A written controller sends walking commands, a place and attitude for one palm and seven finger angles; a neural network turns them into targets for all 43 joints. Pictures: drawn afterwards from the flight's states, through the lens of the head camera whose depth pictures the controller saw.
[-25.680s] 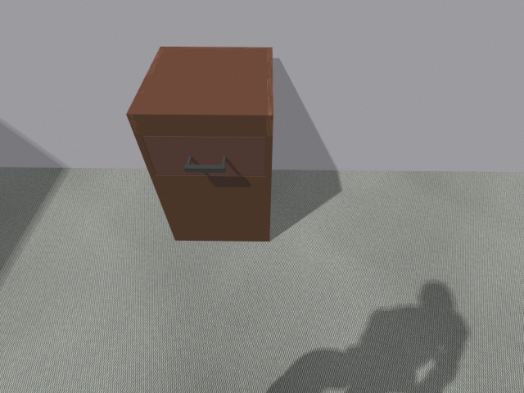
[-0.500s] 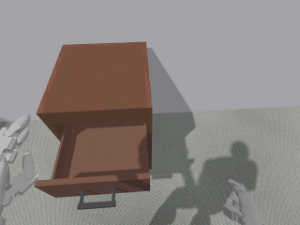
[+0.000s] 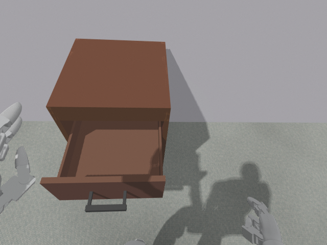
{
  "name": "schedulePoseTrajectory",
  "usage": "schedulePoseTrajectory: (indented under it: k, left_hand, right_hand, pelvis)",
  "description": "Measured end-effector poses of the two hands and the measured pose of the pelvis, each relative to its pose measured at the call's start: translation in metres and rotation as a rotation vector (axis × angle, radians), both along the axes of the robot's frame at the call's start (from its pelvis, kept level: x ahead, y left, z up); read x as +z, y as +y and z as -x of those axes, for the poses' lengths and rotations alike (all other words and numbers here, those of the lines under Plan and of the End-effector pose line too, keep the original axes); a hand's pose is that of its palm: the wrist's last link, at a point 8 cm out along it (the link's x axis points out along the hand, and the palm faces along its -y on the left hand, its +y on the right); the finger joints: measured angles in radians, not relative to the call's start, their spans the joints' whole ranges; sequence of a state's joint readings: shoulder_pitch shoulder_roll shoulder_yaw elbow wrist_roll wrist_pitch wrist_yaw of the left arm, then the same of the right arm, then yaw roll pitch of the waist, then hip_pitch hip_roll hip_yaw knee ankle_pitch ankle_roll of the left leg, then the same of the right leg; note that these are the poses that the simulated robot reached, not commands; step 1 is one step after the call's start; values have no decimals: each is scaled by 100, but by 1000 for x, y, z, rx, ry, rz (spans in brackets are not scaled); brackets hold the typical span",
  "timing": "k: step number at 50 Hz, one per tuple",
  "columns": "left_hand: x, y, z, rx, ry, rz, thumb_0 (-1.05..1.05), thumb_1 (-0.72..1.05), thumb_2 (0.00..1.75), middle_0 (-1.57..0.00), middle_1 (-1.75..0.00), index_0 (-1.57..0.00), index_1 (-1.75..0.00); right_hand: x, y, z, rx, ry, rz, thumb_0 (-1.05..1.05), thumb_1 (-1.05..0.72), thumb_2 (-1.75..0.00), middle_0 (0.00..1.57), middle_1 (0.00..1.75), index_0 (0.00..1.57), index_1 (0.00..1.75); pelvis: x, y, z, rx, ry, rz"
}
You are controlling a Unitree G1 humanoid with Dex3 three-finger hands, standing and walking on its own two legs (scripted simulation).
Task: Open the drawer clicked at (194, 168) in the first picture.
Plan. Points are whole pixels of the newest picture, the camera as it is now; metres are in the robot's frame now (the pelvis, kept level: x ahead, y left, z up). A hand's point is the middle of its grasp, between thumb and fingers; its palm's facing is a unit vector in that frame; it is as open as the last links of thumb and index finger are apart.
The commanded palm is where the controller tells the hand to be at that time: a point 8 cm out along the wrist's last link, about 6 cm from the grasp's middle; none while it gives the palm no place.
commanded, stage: step back with the hand held close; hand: left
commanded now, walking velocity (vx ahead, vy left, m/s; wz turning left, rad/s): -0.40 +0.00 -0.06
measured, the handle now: (107, 201) +0.28 +0.20 -0.24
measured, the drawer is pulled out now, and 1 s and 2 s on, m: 0.24 0.24 0.24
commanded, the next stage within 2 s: stop stepping back and stand still in 0.70 s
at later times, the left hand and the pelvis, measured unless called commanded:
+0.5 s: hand (54, 220) +0.14 +0.17 +0.18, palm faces +0.09 -0.81 -0.59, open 7.4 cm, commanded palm +0.07 +0.24 +0.19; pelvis -0.08 -0.03 +0.00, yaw -3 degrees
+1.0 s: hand out of the picture -0.03 +0.14 +0.19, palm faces +0.31 -0.77 -0.55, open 7.4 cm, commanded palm -0.10 +0.19 +0.19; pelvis -0.23 -0.09 -0.01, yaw +0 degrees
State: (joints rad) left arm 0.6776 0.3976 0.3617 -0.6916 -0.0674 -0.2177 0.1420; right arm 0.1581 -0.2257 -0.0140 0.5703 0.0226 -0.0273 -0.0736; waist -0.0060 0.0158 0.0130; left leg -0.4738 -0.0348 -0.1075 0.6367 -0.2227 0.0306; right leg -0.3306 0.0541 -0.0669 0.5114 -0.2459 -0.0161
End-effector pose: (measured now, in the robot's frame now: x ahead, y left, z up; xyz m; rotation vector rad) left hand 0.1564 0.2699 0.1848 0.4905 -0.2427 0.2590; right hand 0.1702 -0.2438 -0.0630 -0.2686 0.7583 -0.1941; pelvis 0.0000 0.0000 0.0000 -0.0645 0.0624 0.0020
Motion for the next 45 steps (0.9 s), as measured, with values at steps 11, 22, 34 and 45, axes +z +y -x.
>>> schedulePoseTrajectory:
  k: [11,22,34,45]
  left_hand:
    - [10,12,-10,-13,-31,-67,1,89,90,-21,-30,-21,-30]
    - [9,-54,19,-215,76,-126,1,89,90,-21,-30,-21,-30]
    - [2,-19,93,29,34,-70,1,89,90,-21,-30,-21,-30]
    - [18,-82,175,-114,-41,-61,2,89,90,-21,-30,-21,-30]
  right_hand:
    - [1,14,13,-8,-4,-19,1,-90,-90,20,30,21,30]
    - [-17,-4,47,40,-12,-102,1,-90,-90,21,30,21,30]
    - [-2,-40,105,-60,2,-26,1,-90,-90,20,30,20,30]
    - [1,-40,193,21,-70,-76,1,-90,-90,21,30,21,30]
  pelvis:
    - [4,3,10,-33,52,-21]
    - [0,-22,70,-77,47,0]
    - [3,-32,109,-42,4,-56]
    - [-1,-65,194,-53,-24,-34]
